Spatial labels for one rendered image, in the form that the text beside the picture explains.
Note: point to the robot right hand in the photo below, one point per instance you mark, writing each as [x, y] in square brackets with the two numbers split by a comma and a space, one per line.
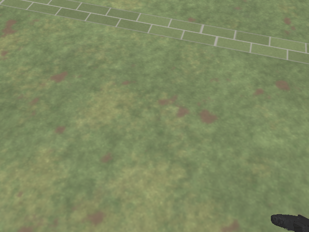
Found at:
[297, 223]

